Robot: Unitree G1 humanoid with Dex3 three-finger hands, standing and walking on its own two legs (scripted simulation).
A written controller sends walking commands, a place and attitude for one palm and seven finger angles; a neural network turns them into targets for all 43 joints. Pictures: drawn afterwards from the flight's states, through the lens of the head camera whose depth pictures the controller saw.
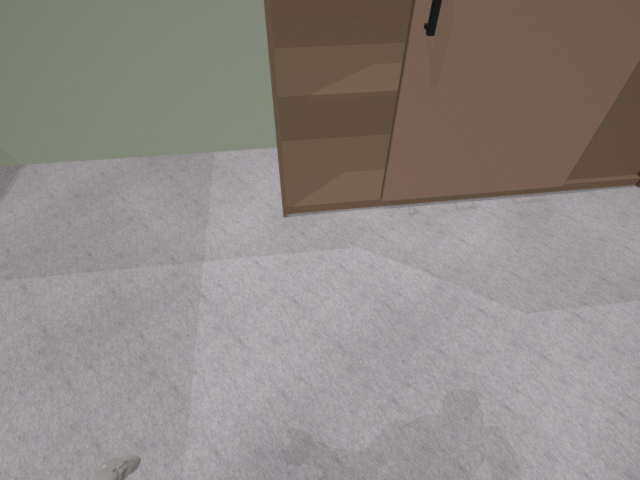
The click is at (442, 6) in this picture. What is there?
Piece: wardrobe's sliding door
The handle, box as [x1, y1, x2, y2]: [424, 0, 441, 35]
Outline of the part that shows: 441,0 432,0 428,22 424,24 427,35 434,34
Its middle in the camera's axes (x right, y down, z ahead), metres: +0.33 -0.72 +1.12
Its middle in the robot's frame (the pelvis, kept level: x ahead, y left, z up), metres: +1.36 -0.26 +0.13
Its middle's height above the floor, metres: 0.90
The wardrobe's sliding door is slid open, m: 0.43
